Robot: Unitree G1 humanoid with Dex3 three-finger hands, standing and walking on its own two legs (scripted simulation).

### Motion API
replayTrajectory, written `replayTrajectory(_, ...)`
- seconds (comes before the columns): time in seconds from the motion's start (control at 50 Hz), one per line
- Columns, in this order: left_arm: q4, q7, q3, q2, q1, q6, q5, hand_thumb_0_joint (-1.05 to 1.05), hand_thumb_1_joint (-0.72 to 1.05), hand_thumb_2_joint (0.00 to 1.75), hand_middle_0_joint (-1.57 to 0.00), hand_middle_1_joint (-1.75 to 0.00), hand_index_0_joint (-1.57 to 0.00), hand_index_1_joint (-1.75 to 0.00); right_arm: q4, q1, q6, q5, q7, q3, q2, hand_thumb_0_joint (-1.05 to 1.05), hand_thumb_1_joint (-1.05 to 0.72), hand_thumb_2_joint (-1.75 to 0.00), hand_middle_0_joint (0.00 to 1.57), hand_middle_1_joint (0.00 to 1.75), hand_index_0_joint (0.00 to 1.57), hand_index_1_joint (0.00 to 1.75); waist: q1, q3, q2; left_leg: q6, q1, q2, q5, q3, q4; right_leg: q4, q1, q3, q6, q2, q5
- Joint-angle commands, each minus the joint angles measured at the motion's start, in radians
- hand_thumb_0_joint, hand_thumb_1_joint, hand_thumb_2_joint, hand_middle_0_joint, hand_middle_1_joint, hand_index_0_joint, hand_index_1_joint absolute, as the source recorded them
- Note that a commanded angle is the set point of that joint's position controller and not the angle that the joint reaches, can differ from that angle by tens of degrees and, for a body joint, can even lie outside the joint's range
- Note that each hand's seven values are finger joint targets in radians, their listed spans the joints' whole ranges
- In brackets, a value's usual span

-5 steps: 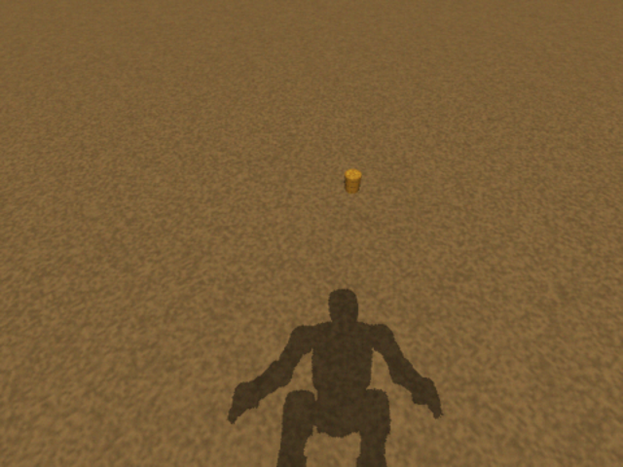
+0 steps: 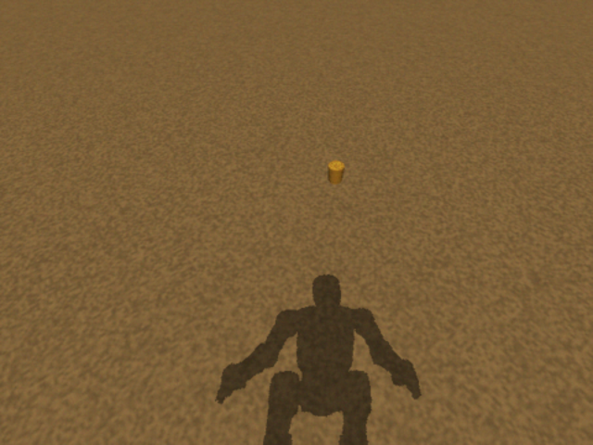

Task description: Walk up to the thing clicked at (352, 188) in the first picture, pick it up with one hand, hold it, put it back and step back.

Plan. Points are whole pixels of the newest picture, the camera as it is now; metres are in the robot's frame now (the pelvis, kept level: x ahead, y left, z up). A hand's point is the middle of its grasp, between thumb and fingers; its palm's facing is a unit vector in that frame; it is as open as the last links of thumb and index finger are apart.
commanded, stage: stand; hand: left
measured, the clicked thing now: (335, 173) +1.51 -0.19 -0.73
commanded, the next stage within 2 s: walk up in 1.02 s
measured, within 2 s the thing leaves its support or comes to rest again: neither
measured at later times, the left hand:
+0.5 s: hand out of the picture +0.08 +0.25 -0.16, palm faces -0.02 -0.94 -0.34, open 7.4 cm
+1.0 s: hand out of the picture +0.08 +0.26 -0.16, palm faces -0.01 -0.94 -0.34, open 7.4 cm
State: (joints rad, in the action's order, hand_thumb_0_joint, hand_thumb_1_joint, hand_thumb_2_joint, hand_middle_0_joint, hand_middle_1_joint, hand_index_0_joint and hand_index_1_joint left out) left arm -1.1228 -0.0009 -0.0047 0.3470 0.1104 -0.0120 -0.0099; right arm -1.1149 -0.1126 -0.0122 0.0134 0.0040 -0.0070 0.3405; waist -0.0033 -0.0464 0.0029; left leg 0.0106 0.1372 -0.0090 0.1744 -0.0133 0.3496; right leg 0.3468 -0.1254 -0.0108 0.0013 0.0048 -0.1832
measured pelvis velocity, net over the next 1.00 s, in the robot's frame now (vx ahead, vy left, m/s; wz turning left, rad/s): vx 0.01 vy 0.00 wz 0.01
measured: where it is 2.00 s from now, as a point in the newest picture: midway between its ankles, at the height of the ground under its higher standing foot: (351, 411)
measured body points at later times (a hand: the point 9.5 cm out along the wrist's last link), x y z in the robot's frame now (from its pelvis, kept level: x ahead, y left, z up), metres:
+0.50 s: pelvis +0.01 +0.00 +0.00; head +0.02 +0.00 +0.45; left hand +0.08 +0.30 -0.13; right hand +0.08 -0.29 -0.13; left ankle +0.01 +0.13 -0.75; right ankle +0.01 -0.12 -0.75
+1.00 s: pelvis +0.01 +0.00 +0.00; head +0.02 +0.00 +0.45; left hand +0.08 +0.30 -0.13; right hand +0.09 -0.30 -0.13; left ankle +0.01 +0.13 -0.75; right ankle +0.01 -0.12 -0.75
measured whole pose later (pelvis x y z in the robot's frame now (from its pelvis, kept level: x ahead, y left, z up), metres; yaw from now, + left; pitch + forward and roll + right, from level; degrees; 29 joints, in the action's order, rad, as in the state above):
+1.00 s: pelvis +0.01 +0.00 +0.00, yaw +0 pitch -2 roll +0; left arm -1.12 0.00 0.00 0.35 0.12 -0.01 -0.01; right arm -1.12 -0.11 -0.01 0.01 0.00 -0.01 0.35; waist 0.00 -0.05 0.00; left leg 0.01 0.12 0.00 0.18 -0.02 0.33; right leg 0.32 -0.10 -0.02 0.01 0.01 -0.19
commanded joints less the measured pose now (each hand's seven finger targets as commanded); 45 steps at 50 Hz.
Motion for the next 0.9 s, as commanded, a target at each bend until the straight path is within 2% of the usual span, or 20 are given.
replayTrajectory(0.0,0.059,0.009,0.037,0.212,-0.038,-0.027,0.000,0.00,0.90,0.90,-0.20,-0.30,-0.20,-0.30,0.053,0.038,-0.023,-0.005,-0.009,0.043,0.214,0.00,-0.90,-0.90,0.20,0.30,0.20,0.30,0.000,0.064,-0.006,-0.041,-0.006,-0.113,-0.058,-0.096,-0.064,-0.070,0.005,0.103,-0.029,0.123,0.067)
replayTrajectory(0.18,0.060,0.009,0.036,0.209,-0.028,-0.026,-0.001,0.00,0.90,0.90,-0.20,-0.30,-0.20,-0.30,0.056,0.044,-0.024,-0.007,-0.011,0.042,0.214,0.00,-0.90,-0.90,0.20,0.30,0.20,0.30,-0.002,0.079,-0.016,-0.041,-0.018,-0.114,-0.117,-0.094,-0.056,-0.061,0.020,0.096,-0.027,0.124,0.122)
replayTrajectory(0.32,0.054,0.009,0.039,0.212,-0.028,-0.023,0.000,0.00,0.90,0.90,-0.20,-0.30,-0.20,-0.30,0.051,0.030,-0.021,-0.005,-0.012,0.041,0.211,0.00,-0.90,-0.90,0.20,0.30,0.20,0.30,0.002,0.057,0.002,-0.036,-0.009,-0.110,-0.080,-0.096,-0.066,-0.070,0.011,0.095,-0.028,0.123,0.074)
replayTrajectory(0.44,0.058,0.010,0.038,0.211,-0.024,-0.023,-0.002,0.00,0.90,0.90,-0.20,-0.30,-0.20,-0.30,0.055,0.038,-0.022,-0.006,-0.013,0.040,0.217,0.00,-0.90,-0.90,0.20,0.30,0.20,0.30,-0.001,0.078,-0.013,-0.039,-0.020,-0.115,-0.118,-0.097,-0.059,-0.064,0.031,0.095,-0.027,0.128,0.126)
replayTrajectory(0.56,0.056,0.010,0.038,0.211,-0.019,-0.023,0.000,0.00,0.90,0.90,-0.20,-0.30,-0.20,-0.30,0.053,0.037,-0.022,-0.008,-0.013,0.039,0.217,0.00,-0.90,-0.90,0.20,0.30,0.20,0.30,-0.001,0.077,-0.003,-0.038,-0.033,-0.116,-0.137,-0.098,-0.058,-0.067,0.025,0.090,-0.025,0.126,0.125)
replayTrajectory(0.64,0.054,0.009,0.041,0.211,-0.020,-0.020,0.000,0.00,0.90,0.90,-0.20,-0.30,-0.20,-0.30,0.050,0.032,-0.021,-0.006,-0.014,0.038,0.218,0.00,-0.90,-0.90,0.20,0.30,0.20,0.30,0.000,0.067,-0.013,-0.038,-0.021,-0.114,-0.106,-0.093,-0.065,-0.071,0.029,0.096,-0.027,0.129,0.116)
replayTrajectory(0.72,0.056,0.011,0.040,0.210,-0.024,-0.023,0.000,0.00,0.90,0.90,-0.20,-0.30,-0.20,-0.30,0.053,0.037,-0.022,-0.007,-0.014,0.038,0.218,0.00,-0.90,-0.90,0.20,0.30,0.20,0.30,-0.001,0.082,-0.003,-0.040,-0.035,-0.116,-0.162,-0.093,-0.056,-0.065,0.036,0.092,-0.024,0.130,0.154)
replayTrajectory(0.88,0.051,0.012,0.043,0.214,-0.022,-0.022,0.001,0.00,0.90,0.90,-0.20,-0.30,-0.20,-0.30,0.052,0.030,-0.018,-0.008,-0.013,0.036,0.214,0.00,-0.90,-0.90,0.20,0.30,0.20,0.30,0.001,0.055,0.001,-0.039,-0.020,-0.111,-0.111,-0.096,-0.066,-0.079,0.033,0.089,-0.023,0.128,0.117)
